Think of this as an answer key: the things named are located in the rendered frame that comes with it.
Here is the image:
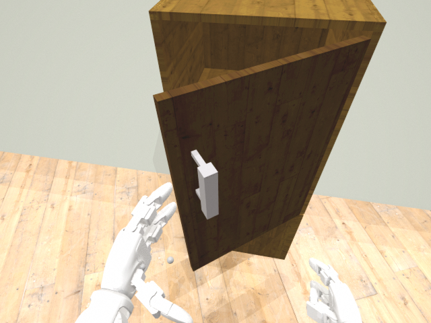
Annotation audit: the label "cupboard door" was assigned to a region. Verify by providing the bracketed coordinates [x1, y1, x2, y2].
[153, 36, 371, 271]

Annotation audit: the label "left robot hand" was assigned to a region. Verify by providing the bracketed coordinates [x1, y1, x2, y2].
[101, 182, 193, 323]

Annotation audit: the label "right robot hand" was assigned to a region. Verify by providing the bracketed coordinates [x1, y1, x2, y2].
[306, 258, 362, 323]

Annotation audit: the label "robot left forearm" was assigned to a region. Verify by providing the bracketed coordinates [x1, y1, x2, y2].
[75, 289, 134, 323]

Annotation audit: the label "handle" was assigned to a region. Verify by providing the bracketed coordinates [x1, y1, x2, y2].
[191, 150, 219, 219]

